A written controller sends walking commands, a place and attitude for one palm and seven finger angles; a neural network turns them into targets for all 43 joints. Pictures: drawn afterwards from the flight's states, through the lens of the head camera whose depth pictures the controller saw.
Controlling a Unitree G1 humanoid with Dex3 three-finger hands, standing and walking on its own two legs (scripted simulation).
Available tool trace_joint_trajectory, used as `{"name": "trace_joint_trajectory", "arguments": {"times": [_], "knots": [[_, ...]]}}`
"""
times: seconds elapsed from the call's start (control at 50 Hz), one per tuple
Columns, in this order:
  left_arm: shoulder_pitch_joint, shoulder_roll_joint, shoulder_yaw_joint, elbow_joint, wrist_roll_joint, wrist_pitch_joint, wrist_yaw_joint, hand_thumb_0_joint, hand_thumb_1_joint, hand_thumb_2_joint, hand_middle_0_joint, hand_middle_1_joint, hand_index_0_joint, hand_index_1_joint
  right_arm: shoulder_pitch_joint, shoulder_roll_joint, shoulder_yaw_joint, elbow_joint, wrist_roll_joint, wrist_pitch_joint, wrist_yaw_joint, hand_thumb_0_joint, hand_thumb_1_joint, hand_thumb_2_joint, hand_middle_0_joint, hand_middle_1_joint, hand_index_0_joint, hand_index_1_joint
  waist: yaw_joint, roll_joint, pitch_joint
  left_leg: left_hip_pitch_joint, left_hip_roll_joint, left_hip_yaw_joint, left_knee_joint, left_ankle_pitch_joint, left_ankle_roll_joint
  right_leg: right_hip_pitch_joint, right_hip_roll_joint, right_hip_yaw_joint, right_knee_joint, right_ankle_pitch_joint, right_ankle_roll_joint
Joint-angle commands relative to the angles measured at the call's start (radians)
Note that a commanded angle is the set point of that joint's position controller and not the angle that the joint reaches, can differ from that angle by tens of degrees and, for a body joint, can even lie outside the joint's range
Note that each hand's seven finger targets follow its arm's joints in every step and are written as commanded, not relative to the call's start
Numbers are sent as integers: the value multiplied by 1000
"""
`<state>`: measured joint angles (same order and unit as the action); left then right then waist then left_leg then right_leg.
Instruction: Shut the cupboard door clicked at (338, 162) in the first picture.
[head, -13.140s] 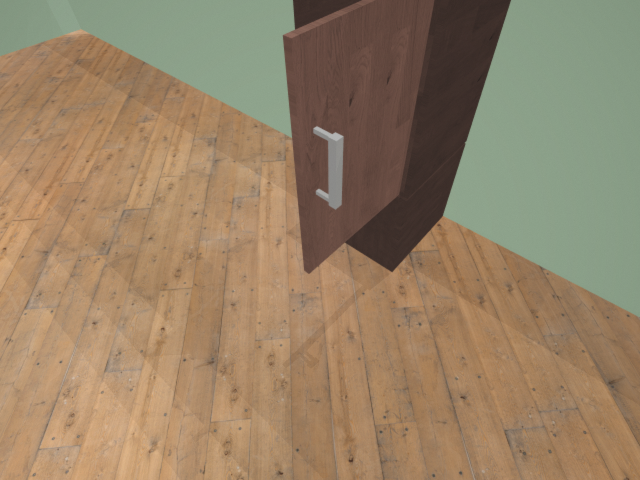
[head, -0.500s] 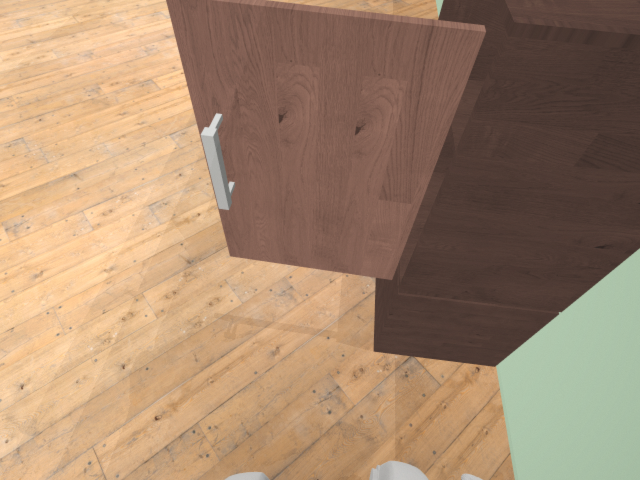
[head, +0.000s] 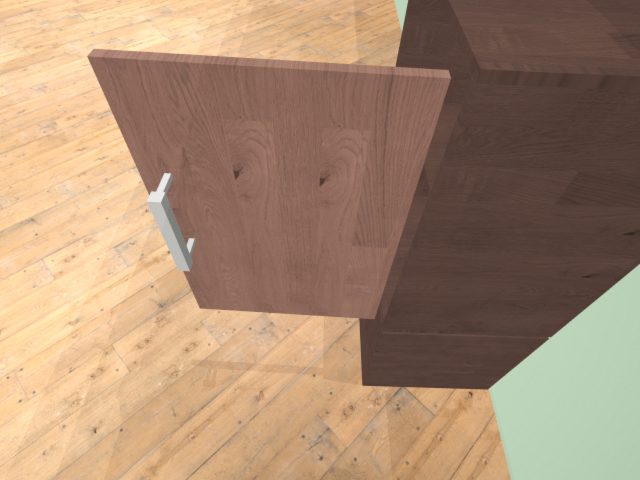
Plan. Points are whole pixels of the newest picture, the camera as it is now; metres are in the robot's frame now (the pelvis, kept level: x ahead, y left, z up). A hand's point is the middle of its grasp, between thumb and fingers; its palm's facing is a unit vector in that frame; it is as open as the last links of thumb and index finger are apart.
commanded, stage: come to a stop and stand still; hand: left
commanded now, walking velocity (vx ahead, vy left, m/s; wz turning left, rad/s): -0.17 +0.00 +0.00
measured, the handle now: (176, 225) +0.47 +0.25 -0.01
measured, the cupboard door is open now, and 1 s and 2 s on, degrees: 88 88 88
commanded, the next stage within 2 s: look again from close up in 0.64 s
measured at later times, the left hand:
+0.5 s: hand out of the picture -0.01 +0.15 -0.18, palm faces +0.07 -0.98 -0.19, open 7.3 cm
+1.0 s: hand out of the picture -0.03 +0.18 -0.17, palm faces +0.00 -0.97 -0.24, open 7.3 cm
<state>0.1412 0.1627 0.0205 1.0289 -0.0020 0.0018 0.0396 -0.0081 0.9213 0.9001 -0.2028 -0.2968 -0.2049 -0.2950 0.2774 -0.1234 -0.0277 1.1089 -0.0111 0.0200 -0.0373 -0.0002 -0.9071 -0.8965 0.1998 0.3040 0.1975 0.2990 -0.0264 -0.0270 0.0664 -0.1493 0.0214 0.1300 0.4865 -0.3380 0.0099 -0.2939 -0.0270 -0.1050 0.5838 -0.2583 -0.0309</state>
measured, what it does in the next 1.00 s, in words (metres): shifts its weight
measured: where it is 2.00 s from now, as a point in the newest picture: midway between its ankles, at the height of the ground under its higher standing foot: outside the picture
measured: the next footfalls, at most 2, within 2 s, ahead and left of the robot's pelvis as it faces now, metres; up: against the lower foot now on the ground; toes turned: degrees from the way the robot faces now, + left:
none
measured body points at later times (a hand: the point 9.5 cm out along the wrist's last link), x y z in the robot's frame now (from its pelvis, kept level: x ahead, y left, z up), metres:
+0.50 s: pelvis -0.03 -0.03 +0.00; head -0.01 -0.01 +0.45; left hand -0.01 +0.20 -0.16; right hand +0.03 -0.26 -0.15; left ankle -0.06 +0.10 -0.74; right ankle -0.01 -0.12 -0.74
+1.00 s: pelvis -0.05 +0.00 +0.00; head -0.06 -0.02 +0.45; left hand -0.03 +0.23 -0.15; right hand -0.06 -0.21 -0.17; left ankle -0.06 +0.10 -0.74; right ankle -0.01 -0.12 -0.74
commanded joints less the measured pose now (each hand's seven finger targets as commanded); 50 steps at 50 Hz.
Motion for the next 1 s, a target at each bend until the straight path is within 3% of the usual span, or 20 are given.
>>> {"name": "trace_joint_trajectory", "arguments": {"times": [0.0,0.04,0.08,0.12,0.14,0.18,0.2,0.3,0.36,0.4,0.44,0.48,0.64,0.7,0.72,0.74,0.76,0.8,0.88,0.98], "knots": [[32,96,38,-70,9,24,4,0,900,900,-200,-300,-200,-300,90,-170,-38,-34,-8,-2,-20,0,-900,-900,200,300,200,300,12,209,-66,82,270,-191,-80,1010,115,-39,-9,55,160,-148,13],[19,83,41,-76,12,37,0,0,900,900,-200,-300,-200,-300,56,-169,-38,-53,-18,-1,-23,0,-900,-900,200,300,200,300,17,179,-25,38,291,-210,-95,904,162,-66,2,86,216,-253,7],[46,78,46,-74,13,35,-3,0,900,900,-200,-300,-200,-300,11,-185,-42,-71,-19,-1,-21,0,-900,-900,200,300,200,300,35,178,-27,35,273,-187,-64,862,151,-38,0,77,154,-175,7],[103,84,47,-57,15,28,-7,0,900,900,-200,-300,-200,-300,-8,-198,-49,-79,-13,1,-18,0,-900,-900,200,300,200,300,54,151,-64,28,229,-156,-15,740,106,56,-1,60,8,7,12],[145,101,47,-46,18,18,-7,0,900,900,-200,-300,-200,-300,-15,-189,-49,-88,-8,2,-15,0,-900,-900,200,300,200,300,65,74,-93,17,174,-121,45,596,63,118,-26,97,-97,260,7],[144,195,51,-35,22,-2,-1,0,900,900,-200,-300,-200,-300,17,-123,-48,-103,12,13,-3,0,-900,-900,200,300,200,300,30,-176,-114,-121,1,-26,197,-61,-39,185,-294,363,-188,710,-120],[127,196,40,-34,19,-7,-3,0,900,900,-200,-300,-200,-300,3,-107,-43,-98,15,23,2,0,-900,-900,200,300,200,300,35,-174,-98,-97,-11,-79,285,-242,-40,112,-326,356,-250,631,-171],[78,165,36,-34,24,-15,2,0,900,900,-200,-300,-200,-300,-11,-85,-28,-76,13,17,8,0,-900,-900,200,300,200,300,14,-144,-78,-103,-2,-104,174,-126,-37,133,-220,276,-210,596,-156],[83,155,34,-18,10,-16,-1,0,900,900,-200,-300,-200,-300,40,-81,-22,-36,8,-6,7,0,-900,-900,200,300,200,300,-4,-48,-111,74,3,-96,-102,140,-32,83,-159,237,-157,391,-76],[105,111,22,-13,2,-12,-10,0,900,900,-200,-300,-200,-300,0,-142,-22,-48,-3,-24,2,0,-900,-900,200,300,200,300,28,120,-116,52,136,-221,-132,306,23,82,-66,170,-149,222,-3],[105,98,17,-2,12,-12,-11,0,900,900,-200,-300,-200,-300,-48,-146,-16,-57,-2,-20,0,0,-900,-900,200,300,200,300,42,11,-88,-20,139,-182,-126,223,13,147,-57,163,-209,182,8],[97,112,17,17,10,-5,-12,0,900,900,-200,-300,-200,-300,-52,-132,-9,-42,0,-18,1,0,-900,-900,200,300,200,300,38,99,-38,-39,102,-168,-150,164,-2,133,-71,178,-225,164,-1],[130,98,7,46,10,-5,-14,0,900,900,-200,-300,-200,-300,33,-111,0,-13,-5,-16,2,0,-900,-900,200,300,200,300,33,3,32,-68,70,-149,-206,20,-2,107,-67,188,-315,-32,-1],[142,92,6,49,8,-11,-13,0,900,900,-200,-300,-200,-300,53,-114,3,-7,-5,-23,3,0,-900,-900,200,300,200,300,31,6,6,-52,68,-150,-199,57,-2,116,-72,191,-304,4,-1],[255,105,-8,85,24,-42,33,0,900,900,-200,-300,-200,-300,-60,-159,1,-72,2,-50,13,0,-900,-900,200,300,200,300,66,144,1,-65,84,-98,-1,191,-18,103,-136,211,-200,473,13],[220,175,-4,70,20,-58,26,0,900,900,-200,-300,-200,-300,-26,-146,10,-104,5,-53,13,0,-900,-900,200,300,200,300,14,159,-27,-70,50,-108,-22,241,-25,151,-160,207,-157,701,-26],[206,163,0,50,13,-57,20,0,900,900,-200,-300,-200,-300,62,-109,7,-90,-1,-60,10,0,-900,-900,200,300,200,300,3,184,-133,-25,52,-117,-60,224,-14,204,-158,215,-115,678,-41],[186,125,-12,46,7,-48,13,0,900,900,-200,-300,-200,-300,89,-112,14,-83,4,-56,4,0,-900,-900,200,300,200,300,0,65,-224,3,80,-142,-54,239,-1,226,-122,177,-129,423,-37],[145,94,-18,32,13,-29,1,0,900,900,-200,-300,-200,-300,77,-137,12,-95,-5,-45,12,0,-900,-900,200,300,200,300,9,-64,24,-115,76,-183,-134,70,19,57,-80,180,-201,-20,-19],[178,98,-14,17,17,-21,-3,0,900,900,-200,-300,-200,-300,86,-146,13,-96,-10,-44,18,0,-900,-900,200,300,200,300,22,34,80,-201,75,-219,-211,-77,28,40,-53,173,-177,-72,-14]]}}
